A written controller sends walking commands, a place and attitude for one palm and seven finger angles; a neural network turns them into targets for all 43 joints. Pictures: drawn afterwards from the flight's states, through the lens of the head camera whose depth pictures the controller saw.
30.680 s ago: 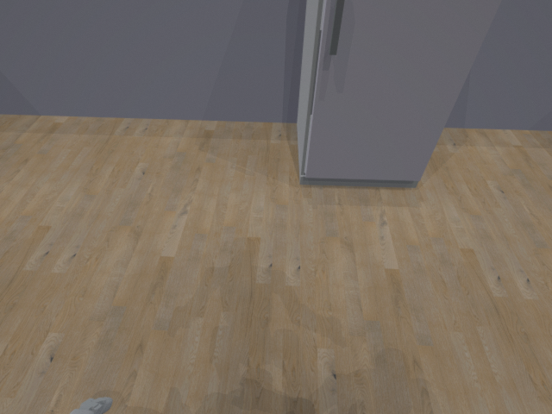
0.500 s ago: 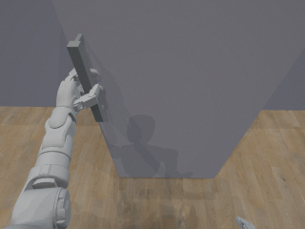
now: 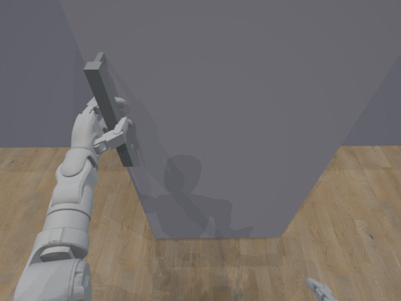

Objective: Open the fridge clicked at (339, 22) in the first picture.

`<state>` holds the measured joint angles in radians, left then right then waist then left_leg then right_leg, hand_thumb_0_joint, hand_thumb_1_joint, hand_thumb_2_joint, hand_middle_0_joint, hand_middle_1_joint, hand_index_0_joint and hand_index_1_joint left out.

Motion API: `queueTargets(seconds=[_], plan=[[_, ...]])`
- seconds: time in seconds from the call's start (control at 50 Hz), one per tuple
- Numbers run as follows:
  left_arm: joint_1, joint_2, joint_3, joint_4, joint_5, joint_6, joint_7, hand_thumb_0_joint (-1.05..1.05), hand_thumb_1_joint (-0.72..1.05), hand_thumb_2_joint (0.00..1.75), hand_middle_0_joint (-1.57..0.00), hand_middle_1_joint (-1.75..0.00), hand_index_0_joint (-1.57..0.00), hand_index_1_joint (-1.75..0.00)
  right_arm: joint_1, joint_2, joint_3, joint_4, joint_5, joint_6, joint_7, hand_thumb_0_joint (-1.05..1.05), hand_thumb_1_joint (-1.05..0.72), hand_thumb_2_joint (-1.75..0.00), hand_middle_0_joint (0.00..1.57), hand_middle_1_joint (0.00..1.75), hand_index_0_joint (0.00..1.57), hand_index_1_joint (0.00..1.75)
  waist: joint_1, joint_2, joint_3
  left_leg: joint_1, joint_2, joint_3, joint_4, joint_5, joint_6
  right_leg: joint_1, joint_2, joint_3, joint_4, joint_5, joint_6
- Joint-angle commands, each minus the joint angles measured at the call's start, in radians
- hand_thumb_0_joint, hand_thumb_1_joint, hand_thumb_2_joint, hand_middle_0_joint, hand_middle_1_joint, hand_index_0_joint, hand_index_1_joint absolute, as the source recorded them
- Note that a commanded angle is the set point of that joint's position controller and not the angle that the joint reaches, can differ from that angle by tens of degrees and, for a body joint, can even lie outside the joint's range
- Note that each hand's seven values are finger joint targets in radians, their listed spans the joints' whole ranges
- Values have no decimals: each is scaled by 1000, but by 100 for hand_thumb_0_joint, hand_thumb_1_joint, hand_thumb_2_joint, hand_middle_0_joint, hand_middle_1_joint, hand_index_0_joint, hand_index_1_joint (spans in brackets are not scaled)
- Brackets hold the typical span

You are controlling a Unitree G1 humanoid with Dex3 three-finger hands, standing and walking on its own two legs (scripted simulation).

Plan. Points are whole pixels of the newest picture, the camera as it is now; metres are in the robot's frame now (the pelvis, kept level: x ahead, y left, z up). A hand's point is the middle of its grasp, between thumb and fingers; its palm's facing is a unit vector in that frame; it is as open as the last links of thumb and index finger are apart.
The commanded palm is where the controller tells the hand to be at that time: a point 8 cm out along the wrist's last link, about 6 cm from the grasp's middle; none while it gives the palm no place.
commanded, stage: grip the handle and tug to test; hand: left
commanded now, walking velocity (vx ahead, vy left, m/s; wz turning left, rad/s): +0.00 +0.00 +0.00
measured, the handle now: (117, 117) +0.47 +0.19 +0.12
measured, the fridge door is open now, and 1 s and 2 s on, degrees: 0 12 42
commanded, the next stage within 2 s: pull the door a little, standing still in 0.24 s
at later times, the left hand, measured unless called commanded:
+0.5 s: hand (120, 134) +0.41 +0.17 +0.13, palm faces +0.02 -1.00 +0.01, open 6.2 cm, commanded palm +0.36 +0.22 +0.13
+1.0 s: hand (115, 177) +0.30 +0.15 +0.13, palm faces -0.01 -0.99 -0.15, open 6.8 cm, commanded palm +0.27 +0.21 +0.13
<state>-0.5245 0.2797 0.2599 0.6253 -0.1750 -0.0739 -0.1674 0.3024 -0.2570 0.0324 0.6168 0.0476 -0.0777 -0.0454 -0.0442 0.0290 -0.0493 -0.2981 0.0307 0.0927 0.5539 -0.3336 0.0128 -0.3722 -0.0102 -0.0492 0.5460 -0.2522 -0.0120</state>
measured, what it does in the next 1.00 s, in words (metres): stands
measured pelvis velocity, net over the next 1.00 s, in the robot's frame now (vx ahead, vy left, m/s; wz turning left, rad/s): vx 0.05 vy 0.01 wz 0.00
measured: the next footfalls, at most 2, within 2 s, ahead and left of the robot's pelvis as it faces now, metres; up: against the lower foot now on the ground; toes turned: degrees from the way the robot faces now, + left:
left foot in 1.70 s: -0.09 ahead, +0.03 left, +0.00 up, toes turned +14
right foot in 2.00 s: -0.08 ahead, -0.36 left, +0.00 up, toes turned +25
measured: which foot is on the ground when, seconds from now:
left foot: down 0.00-1.00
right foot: down 0.00-1.00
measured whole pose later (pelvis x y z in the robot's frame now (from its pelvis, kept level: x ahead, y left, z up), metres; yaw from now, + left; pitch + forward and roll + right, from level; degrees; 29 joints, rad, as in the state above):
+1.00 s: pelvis +0.05 +0.01 +0.00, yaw +0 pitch +3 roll -1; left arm 0.22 0.23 0.05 -0.30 -0.12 0.03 -0.07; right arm 0.22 -0.24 0.03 0.54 0.01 -0.02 -0.05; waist 0.01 0.06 -0.06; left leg -0.17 0.03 0.04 0.51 -0.39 0.01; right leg -0.23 0.00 -0.06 0.48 -0.30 0.00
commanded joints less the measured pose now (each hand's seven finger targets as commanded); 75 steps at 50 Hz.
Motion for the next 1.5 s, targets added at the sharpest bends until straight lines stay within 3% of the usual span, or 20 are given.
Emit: queueTargets(seconds=[0.0,0.12,0.3,0.36,0.4,0.54,0.8,0.86,0.88,0.9,0.92,0.94,1.0,1.06,1.14,1.22,1.26,1.3,1.4,1.48], plan=[[-276,204,49,-281,-28,-86,-24,0,90,90,-45,-140,-45,-140,-44,-134,-47,-141,1,-39,-6,0,-90,-90,20,30,20,30,54,-49,-319,51,-21,-57,-52,416,15,259,16,14,-13,435,-19],[-155,190,59,-421,-35,-59,-23,0,90,90,-45,-140,-45,-140,-57,-122,-52,-159,0,-42,1,0,-90,-90,20,30,20,30,83,22,-362,100,-15,-49,-49,556,7,299,11,20,-7,529,-21],[30,207,102,-533,-41,13,-16,0,90,90,-45,-140,-45,-140,-72,-121,-57,-178,-1,-25,5,0,-90,-90,20,30,20,30,103,-1,-348,114,-8,-35,-58,656,3,352,9,18,-9,631,-20],[-118,94,-13,-558,-40,42,-8,0,90,90,-45,-140,-45,-140,-77,-112,-55,-167,2,-26,3,0,-90,-90,20,30,20,30,50,20,-298,139,-6,-41,-50,634,2,268,16,10,-25,589,-12],[-197,128,4,-525,-25,53,16,0,90,90,-45,-140,-45,-140,-59,-120,-60,-145,-2,-20,-6,0,-90,-90,20,30,20,30,35,13,-283,148,-4,-51,-42,632,2,240,20,8,-29,560,-13],[-11,93,-17,-622,-17,59,15,0,90,90,-45,-140,-45,-140,-71,-107,-61,-163,-11,-21,7,0,-90,-90,20,30,20,30,77,-1,-394,185,-4,-55,-32,755,-6,316,11,3,-2,663,-17],[552,51,-25,-1005,-54,102,-1,0,90,90,-45,-140,-45,-140,-169,-83,-45,-259,-9,-6,25,0,-90,-90,20,30,20,30,132,-3,-302,156,3,-47,-59,740,-6,382,1,-4,-9,681,-19],[701,6,-67,-1157,-59,129,10,0,90,90,-45,-140,-45,-140,-189,-72,-39,-275,-8,-4,28,0,-90,-90,20,30,20,30,123,-7,-233,144,2,-49,-69,659,-7,340,4,-11,-23,617,-13],[630,59,-29,-1185,-54,135,26,0,90,90,-45,-140,-45,-140,-192,-79,-41,-261,-9,-2,21,0,-90,-90,20,30,20,30,108,-14,-213,141,-1,-52,-75,599,-7,320,9,-9,-35,577,-11],[147,328,54,-1279,85,24,150,0,90,90,-45,-140,-45,-140,-173,-84,-12,-260,-20,2,-18,0,-90,-90,20,30,20,30,22,51,-52,95,-6,-68,-77,452,18,225,-44,92,-134,542,4],[383,149,-20,-1101,84,8,187,0,90,90,-45,-140,-45,-140,-168,-78,-30,-203,-41,11,-28,0,-90,-90,20,30,20,30,22,-36,-80,124,4,-95,-50,428,20,198,-74,79,-144,492,-10],[583,51,-99,-1062,93,15,195,0,90,90,-45,-140,-45,-140,-170,-78,-33,-212,-51,19,-28,0,-90,-90,20,30,20,30,33,-70,-94,149,9,-97,-29,481,23,185,-83,85,-133,558,-13],[639,36,-168,-1183,125,-4,209,0,90,90,-45,-140,-45,-140,-148,-82,-38,-233,-56,57,-34,0,-90,-90,20,30,20,30,15,-3,-240,281,34,-113,0,910,17,244,-65,20,-17,779,7],[693,4,-210,-1211,131,-11,225,0,90,90,-45,-140,-45,-140,-191,-68,-32,-255,-70,86,-28,0,-90,-90,20,30,20,30,17,72,-246,380,93,-172,-63,1094,25,131,-18,-4,33,419,29],[708,-23,-245,-1232,151,-19,253,0,90,90,-45,-140,-45,-140,-237,-48,-20,-266,-87,89,-29,0,-90,-90,20,30,20,30,37,82,-130,235,136,-212,-173,840,45,106,1,3,28,60,28],[728,-27,-261,-1258,168,-29,256,0,90,90,-45,-140,-45,-140,-231,-46,-23,-264,-93,90,-25,0,-90,-90,20,30,20,30,18,36,-119,185,78,-205,-113,887,13,179,-16,-3,-44,465,26],[757,-9,-233,-1254,171,-44,253,0,90,90,-45,-140,-45,-140,-216,-35,-27,-259,-92,90,-19,0,-90,-90,20,30,20,30,13,17,-164,209,70,-203,-93,911,13,186,-20,-4,-24,530,30],[767,-10,-237,-1250,170,-46,249,0,90,90,-45,-140,-45,-140,-223,-32,-36,-255,-84,83,-22,0,-90,-90,20,30,20,30,14,-33,-179,166,68,-204,-103,747,20,210,-18,-10,-51,476,30],[752,1,-235,-1279,173,-55,254,0,90,90,-45,-140,-45,-140,-230,-16,-45,-237,-77,59,-33,0,-90,-90,20,30,20,30,12,-21,-130,19,39,-194,-170,284,29,188,-41,18,-139,179,29],[734,18,-221,-1310,185,-53,271,0,90,90,-45,-140,-45,-140,-230,10,-48,-209,-69,41,-41,0,-90,-90,20,30,20,30,13,-123,-114,50,-47,-85,20,52,2,36,-143,53,-321,-170,-16]])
